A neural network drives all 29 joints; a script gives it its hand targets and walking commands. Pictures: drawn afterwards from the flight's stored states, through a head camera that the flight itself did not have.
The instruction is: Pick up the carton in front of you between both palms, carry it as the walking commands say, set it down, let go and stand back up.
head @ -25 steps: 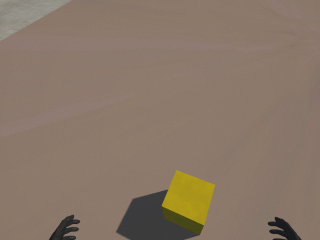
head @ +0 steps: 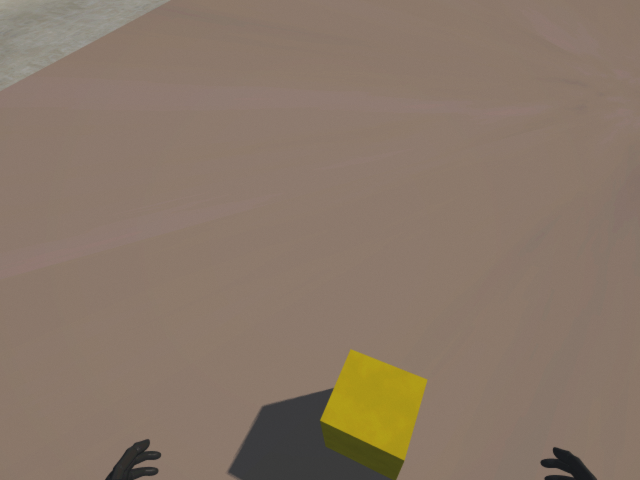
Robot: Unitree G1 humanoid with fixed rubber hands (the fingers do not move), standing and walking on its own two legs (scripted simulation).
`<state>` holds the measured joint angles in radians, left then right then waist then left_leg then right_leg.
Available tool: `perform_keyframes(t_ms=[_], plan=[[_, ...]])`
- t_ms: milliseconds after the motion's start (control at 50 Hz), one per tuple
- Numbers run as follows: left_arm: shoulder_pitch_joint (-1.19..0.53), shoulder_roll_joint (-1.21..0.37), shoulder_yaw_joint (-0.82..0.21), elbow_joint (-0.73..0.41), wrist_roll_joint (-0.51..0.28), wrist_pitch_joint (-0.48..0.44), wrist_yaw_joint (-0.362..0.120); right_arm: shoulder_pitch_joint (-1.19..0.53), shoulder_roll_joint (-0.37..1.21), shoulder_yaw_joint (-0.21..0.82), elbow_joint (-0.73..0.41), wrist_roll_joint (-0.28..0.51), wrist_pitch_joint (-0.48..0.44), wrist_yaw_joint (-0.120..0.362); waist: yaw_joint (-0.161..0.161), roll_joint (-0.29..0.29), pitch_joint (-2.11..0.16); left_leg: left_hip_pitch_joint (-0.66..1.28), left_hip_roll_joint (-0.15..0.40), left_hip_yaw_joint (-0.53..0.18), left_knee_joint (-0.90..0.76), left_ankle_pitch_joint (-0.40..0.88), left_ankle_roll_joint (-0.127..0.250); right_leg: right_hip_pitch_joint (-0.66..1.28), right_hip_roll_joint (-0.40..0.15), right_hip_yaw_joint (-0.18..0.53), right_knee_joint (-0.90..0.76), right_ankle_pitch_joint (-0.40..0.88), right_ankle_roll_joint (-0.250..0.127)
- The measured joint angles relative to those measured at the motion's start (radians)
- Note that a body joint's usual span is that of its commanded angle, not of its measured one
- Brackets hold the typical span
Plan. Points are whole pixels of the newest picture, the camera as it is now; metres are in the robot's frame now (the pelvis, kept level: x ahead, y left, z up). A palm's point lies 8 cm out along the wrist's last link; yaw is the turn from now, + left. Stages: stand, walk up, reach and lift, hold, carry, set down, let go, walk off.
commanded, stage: stand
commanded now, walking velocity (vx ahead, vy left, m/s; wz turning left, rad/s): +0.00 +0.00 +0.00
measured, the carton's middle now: (373, 415) +0.39 -0.06 -0.65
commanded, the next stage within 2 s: none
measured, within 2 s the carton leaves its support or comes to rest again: neither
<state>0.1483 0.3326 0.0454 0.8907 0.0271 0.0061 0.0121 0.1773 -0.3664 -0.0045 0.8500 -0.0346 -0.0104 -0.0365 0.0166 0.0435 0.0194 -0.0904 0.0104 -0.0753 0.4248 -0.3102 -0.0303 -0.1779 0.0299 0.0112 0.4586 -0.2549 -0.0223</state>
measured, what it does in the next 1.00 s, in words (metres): stands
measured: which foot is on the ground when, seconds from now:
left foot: down 0.00-1.00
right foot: down 0.00-1.00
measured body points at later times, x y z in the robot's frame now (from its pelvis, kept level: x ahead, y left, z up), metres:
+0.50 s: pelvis -0.02 +0.00 +0.00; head -0.02 -0.01 +0.45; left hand +0.09 +0.32 -0.10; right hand +0.08 -0.30 -0.12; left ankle -0.05 +0.14 -0.74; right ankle -0.01 -0.11 -0.74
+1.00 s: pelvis -0.02 +0.00 +0.01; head -0.02 -0.01 +0.46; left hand +0.09 +0.32 -0.10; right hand +0.07 -0.31 -0.12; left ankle -0.05 +0.14 -0.74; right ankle -0.01 -0.11 -0.74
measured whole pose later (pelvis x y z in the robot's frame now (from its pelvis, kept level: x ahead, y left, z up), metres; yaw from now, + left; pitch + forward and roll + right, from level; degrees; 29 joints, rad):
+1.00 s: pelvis -0.02 +0.00 +0.01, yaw -1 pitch -2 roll +0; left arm 0.10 0.38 0.01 1.04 0.01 -0.01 0.00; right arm 0.15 -0.39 0.00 1.01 -0.02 -0.02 -0.02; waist 0.01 0.03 0.04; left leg -0.06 0.01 -0.05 0.34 -0.24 -0.03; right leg -0.16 0.03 0.04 0.38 -0.18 -0.01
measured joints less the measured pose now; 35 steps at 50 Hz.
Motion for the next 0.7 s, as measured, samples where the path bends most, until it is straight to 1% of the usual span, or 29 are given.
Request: perform_keyframes(t_ms=[340,700], plan=[[-0.015,0.023,-0.009,0.08,-0.005,-0.004,-0.008,0.001,-0.015,0.006,0.079,0.002,-0.008,0.009,-0.001,-0.007,0.006,0.013,0.0,0.01,-0.043,0.041,0.001,0.012,-0.002,0.009,-0.045,0.044,0.003],[-0.033,0.039,-0.023,0.13,-0.01,-0.01,-0.009,-0.013,-0.023,0.006,0.131,0.009,-0.008,0.016,-0.005,-0.013,0.014,0.02,0.0,0.02,-0.065,0.06,0.002,0.014,-0.004,0.02,-0.064,0.065,0.007]])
